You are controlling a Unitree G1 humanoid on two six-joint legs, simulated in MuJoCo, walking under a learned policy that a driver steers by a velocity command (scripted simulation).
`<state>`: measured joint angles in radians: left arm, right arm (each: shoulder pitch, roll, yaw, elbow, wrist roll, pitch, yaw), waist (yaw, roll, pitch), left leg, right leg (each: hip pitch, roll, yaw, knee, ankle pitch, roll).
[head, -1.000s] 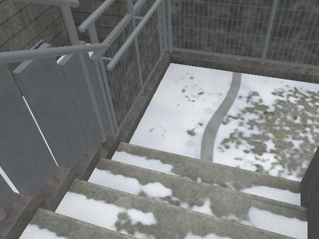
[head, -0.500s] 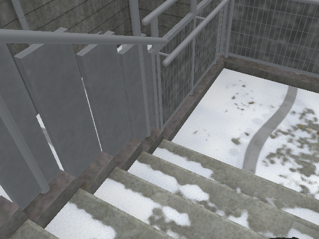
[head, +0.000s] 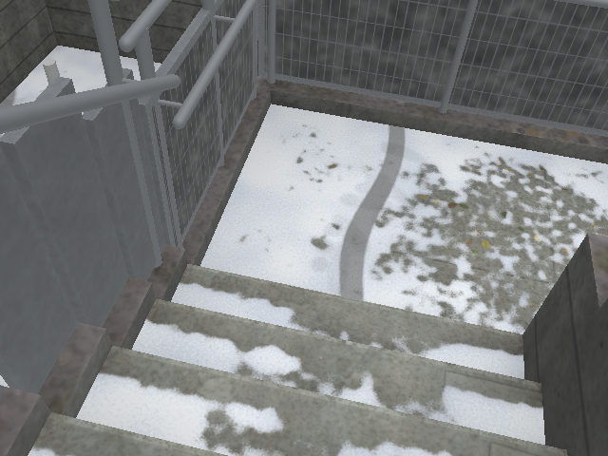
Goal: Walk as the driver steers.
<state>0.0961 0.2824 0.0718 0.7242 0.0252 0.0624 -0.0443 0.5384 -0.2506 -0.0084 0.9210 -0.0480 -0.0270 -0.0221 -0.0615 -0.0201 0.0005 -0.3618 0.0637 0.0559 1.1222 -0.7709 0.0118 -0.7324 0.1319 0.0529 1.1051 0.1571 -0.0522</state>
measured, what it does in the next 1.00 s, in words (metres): goes down, turning right: right foot 0.16 m lower, then left foot 0.16 m lower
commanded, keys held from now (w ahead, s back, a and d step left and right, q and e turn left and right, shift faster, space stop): w+e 1.00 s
